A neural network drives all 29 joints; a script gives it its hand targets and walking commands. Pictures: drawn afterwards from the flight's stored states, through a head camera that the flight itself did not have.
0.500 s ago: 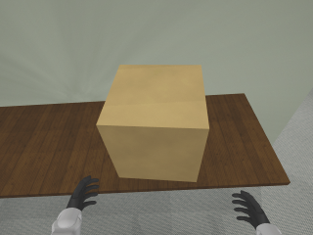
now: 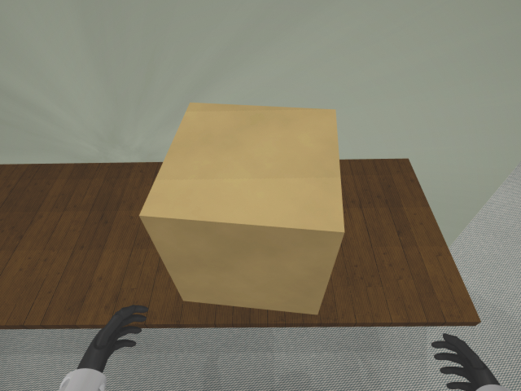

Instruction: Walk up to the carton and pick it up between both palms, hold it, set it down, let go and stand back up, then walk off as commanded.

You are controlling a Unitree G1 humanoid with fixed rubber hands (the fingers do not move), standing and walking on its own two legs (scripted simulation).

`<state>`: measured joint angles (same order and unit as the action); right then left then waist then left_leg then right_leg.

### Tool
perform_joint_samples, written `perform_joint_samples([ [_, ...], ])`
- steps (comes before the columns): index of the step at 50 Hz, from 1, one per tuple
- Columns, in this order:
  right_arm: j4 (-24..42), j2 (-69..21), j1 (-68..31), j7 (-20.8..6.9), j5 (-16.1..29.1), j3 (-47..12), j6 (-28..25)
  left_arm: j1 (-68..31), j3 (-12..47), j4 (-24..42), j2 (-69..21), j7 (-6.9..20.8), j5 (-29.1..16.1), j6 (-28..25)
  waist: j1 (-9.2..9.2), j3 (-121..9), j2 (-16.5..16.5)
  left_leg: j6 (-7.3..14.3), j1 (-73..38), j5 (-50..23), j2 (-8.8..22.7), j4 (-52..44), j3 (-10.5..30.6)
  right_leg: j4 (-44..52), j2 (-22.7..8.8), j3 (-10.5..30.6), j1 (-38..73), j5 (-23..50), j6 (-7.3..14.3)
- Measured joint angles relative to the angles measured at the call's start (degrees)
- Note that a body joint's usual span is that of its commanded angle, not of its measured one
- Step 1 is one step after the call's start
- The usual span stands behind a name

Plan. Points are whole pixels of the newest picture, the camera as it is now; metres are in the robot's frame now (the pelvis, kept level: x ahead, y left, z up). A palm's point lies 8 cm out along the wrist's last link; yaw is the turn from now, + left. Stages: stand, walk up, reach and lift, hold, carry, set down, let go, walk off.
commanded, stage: stand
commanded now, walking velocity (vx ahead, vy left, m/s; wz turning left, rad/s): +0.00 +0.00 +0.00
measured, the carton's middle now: (255, 210) +0.39 +0.03 +0.03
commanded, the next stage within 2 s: walk off in 1.10 s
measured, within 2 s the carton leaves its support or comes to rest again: neither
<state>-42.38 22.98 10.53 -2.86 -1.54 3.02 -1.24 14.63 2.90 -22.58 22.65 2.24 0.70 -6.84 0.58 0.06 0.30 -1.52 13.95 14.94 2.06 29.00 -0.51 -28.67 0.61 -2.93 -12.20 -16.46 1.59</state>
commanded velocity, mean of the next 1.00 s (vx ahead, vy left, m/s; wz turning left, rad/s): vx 0.00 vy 0.00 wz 0.00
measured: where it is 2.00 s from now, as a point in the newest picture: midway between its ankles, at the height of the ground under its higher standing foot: outside the picture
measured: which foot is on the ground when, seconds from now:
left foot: down 0.00-1.00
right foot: down 0.00-1.00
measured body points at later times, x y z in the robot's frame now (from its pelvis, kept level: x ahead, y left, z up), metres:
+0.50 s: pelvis -0.01 -0.01 +0.00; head +0.00 -0.01 +0.45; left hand +0.19 +0.26 -0.03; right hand +0.12 -0.32 -0.09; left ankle +0.00 +0.14 -0.74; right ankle -0.01 -0.10 -0.74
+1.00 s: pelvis -0.01 -0.01 +0.00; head +0.00 -0.01 +0.45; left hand +0.19 +0.27 -0.03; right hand +0.12 -0.32 -0.10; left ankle +0.00 +0.14 -0.74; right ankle -0.01 -0.10 -0.74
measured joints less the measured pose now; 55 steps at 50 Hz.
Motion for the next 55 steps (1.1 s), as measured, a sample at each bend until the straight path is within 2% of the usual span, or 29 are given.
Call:
perform_joint_samples([
  [14, -1.76, -0.14, -0.62, 0.45, 0.07, -0.88, -0.12, -2.1, -0.41, -3.57, 0.17, -0.29, 0.04, -0.35, -0.45, 0.08, 0.21, -0.3, -1.01, -1.03, 0.32, -1.36, 0.18, 1.17, 0.34, -0.12, 0.94, 0.88, 0.38],
  [34, -4.29, 0.57, -0.09, 0.4, 0.13, -1.08, 0.08, -3.56, -0.88, -5.46, 0.64, -0.68, -0.42, -0.82, -0.85, 0.06, 0.01, -0.41, -0.56, -1.71, 0.39, -1.74, 0.3, 1.26, 0.41, -0.06, 0.39, 1.39, 0.5],
  [55, -6.76, 0.75, -1.41, 0.42, 0.42, -1.23, 0.07, -4.54, -1.04, -7.18, 0.67, -1.27, -0.57, -1.22, -0.28, 0.09, 0.69, -0.76, -0.71, -1.84, 0.75, -2.45, 0.34, 1.91, 0.77, 0.1, 0.49, 1.5, 0.7],
])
